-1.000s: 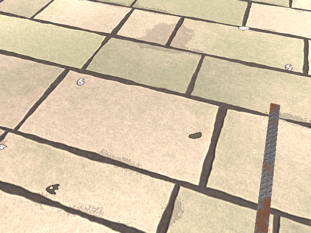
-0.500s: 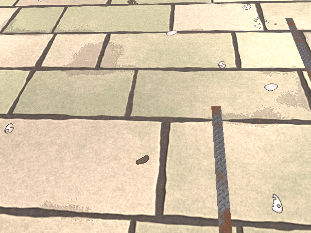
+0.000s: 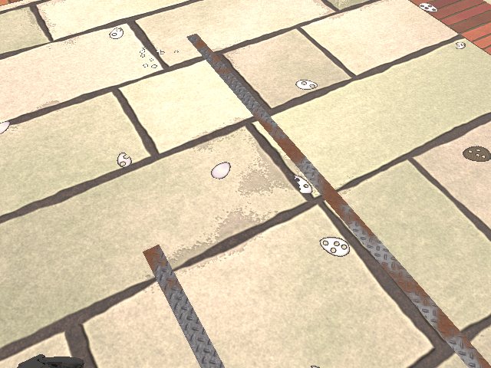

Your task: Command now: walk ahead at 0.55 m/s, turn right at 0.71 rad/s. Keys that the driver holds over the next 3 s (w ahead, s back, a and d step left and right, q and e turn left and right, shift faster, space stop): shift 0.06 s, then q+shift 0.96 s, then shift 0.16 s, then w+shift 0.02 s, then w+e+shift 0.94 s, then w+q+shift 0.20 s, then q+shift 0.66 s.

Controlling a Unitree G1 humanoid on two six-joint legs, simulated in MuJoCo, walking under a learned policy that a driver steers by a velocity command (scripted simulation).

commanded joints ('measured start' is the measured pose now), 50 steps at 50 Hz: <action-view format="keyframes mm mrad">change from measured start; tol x32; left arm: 1 26 -67 -42 -85 -2 -10 -23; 50 10 15 -20 -47 -32 28 79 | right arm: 1 -133 -41 17 -61 13 -36 11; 10 283 6 48 -8 103 48 -13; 50 -119 -191 -72 -262 7 160 15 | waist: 1 115 160 37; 11 137 -20 -569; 15 32 -13 -165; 29 49 -71 -96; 33 22 422 42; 50 3 184 -103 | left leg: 1 -124 209 -43 -175 729 95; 7 -58 192 -11 135 879 77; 10 -368 -62 -252 1037 -419 28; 30 -155 39 -55 273 -66 52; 33 -77 376 -791 -109 327 260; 50 -38 104 -743 14 342 227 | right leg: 1 118 -18 25 -282 182 8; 8 734 59 -6 -724 434 -60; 10 1172 -511 499 -523 1546 -262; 15 566 -281 147 -804 865 -125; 26 411 -302 -110 -890 108 -101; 33 -21 15 -153 -180 -488 180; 50 206 104 107 -430 -150 113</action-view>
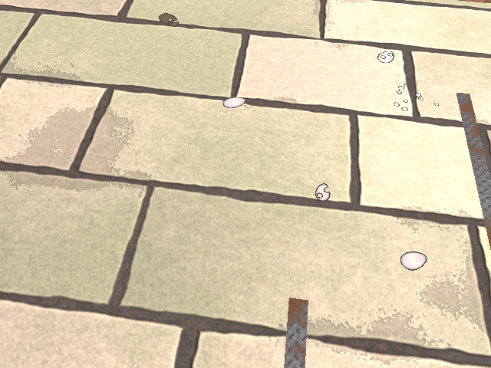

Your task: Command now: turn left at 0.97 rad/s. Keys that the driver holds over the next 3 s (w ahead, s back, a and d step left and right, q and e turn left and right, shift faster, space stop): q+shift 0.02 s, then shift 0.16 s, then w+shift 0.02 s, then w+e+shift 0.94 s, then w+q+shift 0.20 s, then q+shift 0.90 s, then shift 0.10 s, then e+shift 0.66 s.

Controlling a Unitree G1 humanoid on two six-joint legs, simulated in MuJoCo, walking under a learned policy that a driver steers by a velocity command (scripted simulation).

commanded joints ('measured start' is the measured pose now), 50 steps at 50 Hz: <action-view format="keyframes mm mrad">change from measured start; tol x64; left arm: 1 -22 89 16 -82 -11 -24 6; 50 274 261 101 32 2 -40 -29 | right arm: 1 3 -178 -53 -62 -4 -9 6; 50 -26 -86 61 -17 -21 -204 -9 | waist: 1 -2 130 -120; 50 105 72 -103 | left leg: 1 158 249 -366 -103 266 136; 12 -214 19 62 565 -180 -77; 25 549 630 -398 -353 -591 94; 44 416 441 474 152 1383 -12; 47 -460 121 316 1142 -287 -89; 50 -491 254 142 957 -87 -71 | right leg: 1 13 37 6 -91 -14 -21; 19 263 -145 312 -631 -150 -232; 35 -509 -124 -68 369 275 -81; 50 597 -242 541 -564 -39 -395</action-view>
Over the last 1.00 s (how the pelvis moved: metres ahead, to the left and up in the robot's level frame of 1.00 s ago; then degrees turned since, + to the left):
0.24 0.04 0.00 37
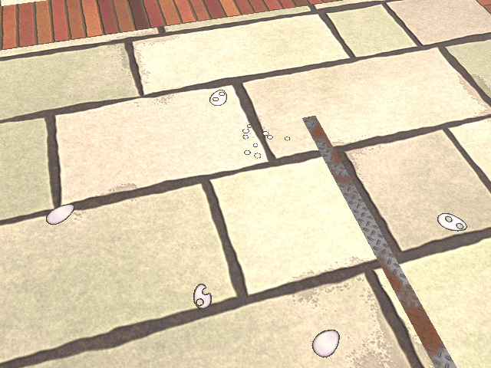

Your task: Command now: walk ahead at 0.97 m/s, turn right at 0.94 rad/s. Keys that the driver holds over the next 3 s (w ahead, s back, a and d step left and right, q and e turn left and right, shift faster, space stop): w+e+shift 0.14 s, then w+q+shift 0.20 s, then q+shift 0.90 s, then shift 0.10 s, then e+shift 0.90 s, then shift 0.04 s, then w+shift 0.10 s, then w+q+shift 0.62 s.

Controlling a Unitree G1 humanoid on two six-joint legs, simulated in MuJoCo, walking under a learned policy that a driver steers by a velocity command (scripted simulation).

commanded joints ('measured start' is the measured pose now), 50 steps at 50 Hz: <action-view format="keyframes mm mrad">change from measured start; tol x32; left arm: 1 177 192 66 -1 -2 -25 37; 50 -5 53 -13 -108 19 -30 82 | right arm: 1 -120 -143 -15 -180 -17 -42 -1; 13 -386 -97 15 -248 9 7 30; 18 277 -256 -65 -49 24 20 -14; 50 -100 -118 -74 -200 25 178 40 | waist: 1 51 106 -81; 17 -146 -95 -236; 19 -69 386 -360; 23 -15 -46 -110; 40 0 -214 -459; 50 6 -132 -154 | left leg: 1 -543 39 -75 24 19 -3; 11 -257 -5 74 -764 575 16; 17 84 -166 131 -849 224 139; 19 623 210 -600 -871 189 382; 28 -42 -14 -290 -1057 1098 284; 37 -75 -175 -379 -689 582 50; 39 -278 -302 -151 -198 -462 17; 50 -276 -63 -1 -307 -54 -26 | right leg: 1 467 -300 650 -513 -48 -171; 7 75 -139 459 -625 131 -147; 12 352 -186 334 -672 609 -46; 17 627 -260 197 -55 1328 38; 20 -183 6 205 839 -120 138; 36 281 -67 181 -280 340 188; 39 702 -663 614 -223 1180 -14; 42 454 -506 497 -368 569 -54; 50 264 -455 153 -465 410 -33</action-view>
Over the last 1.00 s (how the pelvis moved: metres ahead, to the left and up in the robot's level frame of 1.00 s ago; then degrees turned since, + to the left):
0.38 -0.12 -0.04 -25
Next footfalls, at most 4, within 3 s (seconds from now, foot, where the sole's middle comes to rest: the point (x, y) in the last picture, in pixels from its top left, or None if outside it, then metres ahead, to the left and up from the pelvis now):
0.36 left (217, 313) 0.58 0.06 -0.74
0.76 right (269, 226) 0.85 -0.09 -0.74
1.18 left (207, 276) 0.69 0.10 -0.74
1.58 right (258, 239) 0.81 -0.06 -0.74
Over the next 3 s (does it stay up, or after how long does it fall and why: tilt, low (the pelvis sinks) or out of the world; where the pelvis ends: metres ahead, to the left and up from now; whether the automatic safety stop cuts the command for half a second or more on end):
stays up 1.05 0.02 0.01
